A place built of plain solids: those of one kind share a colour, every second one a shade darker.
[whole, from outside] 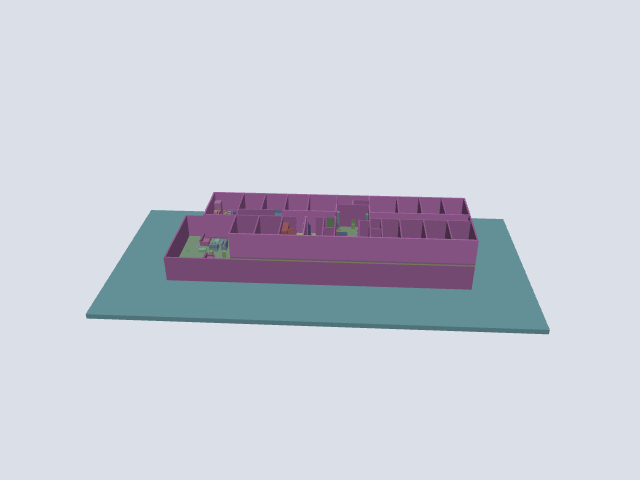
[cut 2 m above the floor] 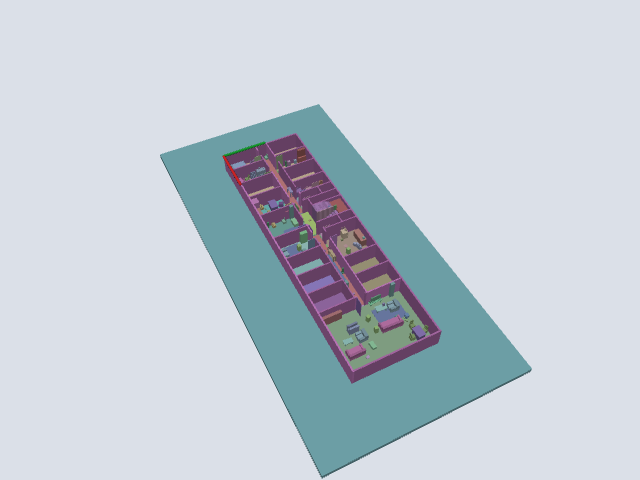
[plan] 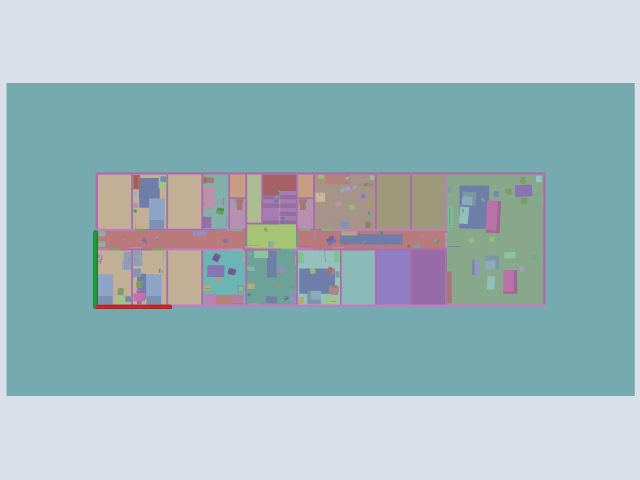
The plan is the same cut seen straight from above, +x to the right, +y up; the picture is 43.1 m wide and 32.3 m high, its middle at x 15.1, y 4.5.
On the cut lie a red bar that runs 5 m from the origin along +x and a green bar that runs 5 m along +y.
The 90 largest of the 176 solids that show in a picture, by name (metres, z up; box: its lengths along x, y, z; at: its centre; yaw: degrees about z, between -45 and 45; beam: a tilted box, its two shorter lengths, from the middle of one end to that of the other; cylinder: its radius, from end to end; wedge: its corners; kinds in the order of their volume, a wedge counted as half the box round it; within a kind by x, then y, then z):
{
 "under_1": {"box": [42.28, 21.06, 0.5], "at": [15.14, 4.53, -0.33]},
 "wall_1": {"box": [0.16, 3.64, 5.78], "at": [0.08, 1.98, 2.59]},
 "wall_2": {"box": [0.16, 1.2, 5.78], "at": [0.08, 4.53, 2.59]},
 "wall_3": {"box": [0.16, 3.64, 5.78], "at": [0.08, 7.08, 2.59]},
 "wall_4": {"box": [2.67, 0.13, 2.89], "at": [1.34, 5.2, 1.15]},
 "wall_5": {"box": [0.13, 3.64, 5.78], "at": [2.46, 1.98, 2.59]},
 "wall_6": {"box": [0.13, 3.64, 5.78], "at": [2.46, 7.08, 2.59]},
 "wall_7": {"box": [0.13, 3.64, 5.78], "at": [4.82, 1.98, 2.59]},
 "wall_8": {"box": [0.13, 3.64, 5.78], "at": [4.82, 7.08, 2.59]},
 "wall_9": {"box": [10.2, 0.13, 2.59], "at": [5.1, 3.87, 4.18]},
 "wall_10": {"box": [10.2, 0.13, 2.59], "at": [5.1, 5.2, 4.18]},
 "wall_11": {"box": [4.56, 0.13, 2.89], "at": [5.74, 5.2, 1.15]},
 "wall_12": {"box": [4.54, 0.13, 2.89], "at": [6.87, 3.87, 1.15]},
 "wall_13": {"box": [0.13, 3.64, 5.78], "at": [7.17, 1.98, 2.59]},
 "wall_14": {"box": [0.13, 3.64, 5.78], "at": [7.17, 7.08, 2.59]},
 "wall_15": {"box": [0.13, 1.99, 5.78], "at": [8.98, 6.25, 2.59]},
 "wall_16": {"box": [0.13, 1.52, 5.78], "at": [8.98, 8.14, 2.59]},
 "wall_17": {"box": [1.28, 0.13, 5.78], "at": [9.56, 7.32, 2.59]},
 "wall_18": {"box": [0.13, 3.64, 2.89], "at": [10.13, 1.98, 1.15]},
 "wall_19": {"box": [0.13, 1.57, 5.78], "at": [10.13, 6.46, 2.59]},
 "wall_20": {"box": [0.13, 1.52, 5.78], "at": [10.13, 8.14, 2.59]},
 "wall_21": {"box": [1.2, 0.13, 5.78], "at": [10.67, 5.62, 2.59]},
 "wall_22": {"box": [2.56, 0.13, 2.89], "at": [11.2, 3.87, 1.15]},
 "wall_23": {"box": [0.13, 3.22, 5.78], "at": [11.21, 7.29, 2.59]},
 "wall_24": {"box": [3.54, 0.13, 2.59], "at": [11.84, 2.23, 4.18]},
 "wall_25": {"box": [23.68, 0.16, 2.59], "at": [11.84, 8.98, 4.18]},
 "wall_26": {"box": [26.91, 0.16, 2.59], "at": [13.46, 0.08, 4.18]},
 "wall_27": {"box": [0.13, 3.64, 2.89], "at": [13.54, 1.98, 1.15]},
 "wall_28": {"box": [0.13, 1.99, 5.78], "at": [13.54, 6.25, 2.59]},
 "wall_29": {"box": [0.13, 1.52, 5.78], "at": [13.54, 8.14, 2.59]},
 "wall_30": {"box": [1.28, 0.13, 5.78], "at": [14.12, 7.32, 2.59]},
 "wall_31": {"box": [0.13, 1.99, 5.78], "at": [14.7, 6.25, 2.59]},
 "wall_32": {"box": [0.13, 1.52, 5.78], "at": [14.7, 8.14, 2.59]},
 "wall_33": {"box": [30.28, 0.16, 2.89], "at": [15.14, 0.08, 1.15]},
 "wall_34": {"box": [30.28, 0.16, 2.89], "at": [15.14, 8.98, 1.15]},
 "wall_35": {"box": [5.61, 0.13, 2.59], "at": [16.28, 3.87, 4.18]},
 "wall_36": {"box": [0.13, 3.64, 5.78], "at": [16.5, 1.98, 2.59]},
 "wall_37": {"box": [0.13, 3.64, 2.59], "at": [16.5, 7.08, 4.18]},
 "wall_38": {"box": [0.13, 3.64, 5.78], "at": [18.86, 1.98, 2.59]},
 "wall_39": {"box": [0.13, 3.64, 5.78], "at": [18.86, 7.08, 2.59]},
 "wall_40": {"box": [8.24, 0.13, 2.89], "at": [19.53, 3.87, 1.15]},
 "wall_41": {"box": [7.65, 0.13, 2.89], "at": [19.82, 5.2, 1.15]},
 "wall_42": {"box": [0.13, 3.64, 5.78], "at": [21.23, 1.98, 2.59]},
 "wall_43": {"box": [0.13, 3.64, 5.78], "at": [21.23, 7.08, 2.59]},
 "wall_44": {"box": [3.78, 0.13, 2.59], "at": [21.76, 3.87, 4.18]},
 "wall_45": {"box": [9.4, 0.13, 2.59], "at": [22.21, 5.2, 4.18]},
 "wall_46": {"box": [0.13, 3.64, 5.78], "at": [23.59, 1.98, 2.59]},
 "wall_47": {"box": [0.13, 3.64, 2.89], "at": [23.59, 7.08, 1.15]},
 "wall_48": {"box": [0.16, 3.61, 2.59], "at": [23.6, 7.09, 4.18]},
 "wall_49": {"box": [0.16, 4.97, 2.59], "at": [26.83, 2.65, 4.18]},
 "wall_50": {"box": [0.16, 8.74, 2.89], "at": [30.2, 4.53, 1.15]},
 "floor_salle_1": {"box": [6.47, 8.74, 0.5], "at": [26.89, 4.53, -0.25]},
 "floor_room_1": {"box": [2.23, 3.64, 0.5], "at": [1.27, 1.98, -0.25]},
 "floor_room_2": {"box": [2.23, 3.64, 0.5], "at": [1.27, 7.08, -0.25]},
 "floor_room_3": {"box": [2.23, 3.64, 0.5], "at": [3.63, 1.98, -0.25]},
 "floor_room_4": {"box": [2.23, 3.64, 0.5], "at": [3.63, 7.08, -0.25]},
 "floor_room_5": {"box": [2.23, 3.64, 0.5], "at": [6.0, 1.98, -0.25]},
 "floor_room_6": {"box": [2.23, 3.64, 0.5], "at": [6.0, 7.08, -0.25]},
 "stair_1": {"box": [1.05, 1.13, 2.51], "at": [11.79, 6.11, 0.95]},
 "stair_2": {"box": [1.05, 1.41, 2.34], "at": [11.79, 6.25, 0.87]},
 "stair_3": {"box": [1.05, 1.69, 2.17], "at": [11.79, 6.4, 0.79]},
 "stair_4": {"box": [1.05, 1.97, 2.0], "at": [11.79, 6.54, 0.7]},
 "stair_5": {"box": [1.05, 2.25, 0.47], "at": [12.96, 6.68, -0.07]},
 "stair_6": {"box": [1.05, 1.97, 0.64], "at": [12.96, 6.82, 0.02]},
 "stair_7": {"box": [1.05, 1.69, 0.81], "at": [12.96, 6.96, 0.1]},
 "stair_8": {"box": [1.05, 1.41, 0.98], "at": [12.96, 7.1, 0.19]},
 "stair_9": {"box": [1.05, 1.13, 1.15], "at": [12.96, 7.24, 0.28]},
 "stair_10": {"box": [1.05, 0.85, 1.32], "at": [12.96, 7.38, 0.36]},
 "floor_corr_1": {"box": [9.91, 1.2, 0.5], "at": [5.12, 4.53, -0.25]},
 "floor_corr_2": {"box": [9.91, 1.2, 0.5], "at": [18.57, 4.53, -0.25]},
 "floor_store_1": {"box": [2.23, 3.64, 0.5], "at": [20.05, 7.08, -0.25]},
 "floor_store_2": {"box": [2.23, 3.64, 0.5], "at": [22.41, 7.08, -0.25]},
 "floor_laundry_1": {"box": [4.04, 3.64, 0.5], "at": [16.78, 7.08, -0.25]},
 "floor_entrance_1": {"box": [3.28, 3.64, 0.5], "at": [11.84, 1.98, -0.25]},
 "floor_kitchen_1": {"box": [2.83, 3.64, 0.5], "at": [8.65, 1.98, -0.25]},
 "floor_office_1": {"box": [2.83, 3.64, 0.5], "at": [15.03, 1.98, -0.25]},
 "stair_landing_1": {"box": [1.05, 1.38, 1.83], "at": [11.79, 8.21, 0.61]},
 "stair_landing_2": {"box": [1.16, 1.1, 1.83], "at": [12.9, 8.35, 0.61]},
 "floor_bicycles_1": {"box": [2.23, 3.64, 0.5], "at": [20.05, 1.98, -0.25]},
 "floor_luggage_1": {"box": [2.23, 3.64, 0.5], "at": [17.68, 1.98, -0.25]},
 "floor_stores_1": {"box": [2.23, 3.64, 0.5], "at": [22.41, 1.98, -0.25]},
 "floor_shower_1": {"box": [1.68, 3.64, 0.5], "at": [8.08, 7.08, -0.25]},
 "floor_lobby_1": {"box": [3.28, 1.62, 0.5], "at": [11.84, 4.74, -0.25]},
 "wardrobe_1": {"box": [0.6, 1.82, 2.0], "at": [18.49, 6.31, 3.89]},
 "floor_wc_1": {"box": [1.02, 1.99, 0.5], "at": [9.56, 6.25, -0.25]},
 "floor_wc_2": {"box": [1.02, 1.99, 0.5], "at": [14.12, 6.25, -0.25]},
 "upper_floor_landing_1": {"box": [3.28, 2.91, 0.16], "at": [11.84, 3.75, 2.81]},
 "floor_chute_1": {"box": [0.94, 3.22, 0.5], "at": [10.67, 7.29, -0.25]},
 "wall_band_1": {"box": [23.68, 0.16, 0.31], "at": [11.84, 8.98, 2.73]},
 "fridge_1": {"box": [0.75, 0.7, 1.72], "at": [7.71, 0.52, 0.86]}
}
